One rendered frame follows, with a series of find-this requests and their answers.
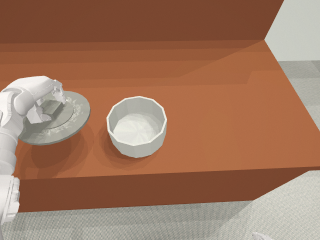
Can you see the left robot upper arm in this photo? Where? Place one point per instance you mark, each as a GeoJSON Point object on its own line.
{"type": "Point", "coordinates": [9, 199]}

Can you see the knob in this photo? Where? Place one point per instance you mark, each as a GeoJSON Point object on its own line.
{"type": "Point", "coordinates": [51, 108]}

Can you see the left robot forearm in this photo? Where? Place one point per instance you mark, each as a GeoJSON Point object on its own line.
{"type": "Point", "coordinates": [15, 102]}

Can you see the table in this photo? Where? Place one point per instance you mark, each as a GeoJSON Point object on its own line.
{"type": "Point", "coordinates": [236, 128]}

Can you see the pot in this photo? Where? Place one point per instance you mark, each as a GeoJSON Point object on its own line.
{"type": "Point", "coordinates": [137, 126]}

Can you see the lid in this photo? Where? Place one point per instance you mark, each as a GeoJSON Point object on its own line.
{"type": "Point", "coordinates": [70, 120]}

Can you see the left robot hand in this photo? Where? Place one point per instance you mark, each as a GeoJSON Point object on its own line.
{"type": "Point", "coordinates": [40, 86]}

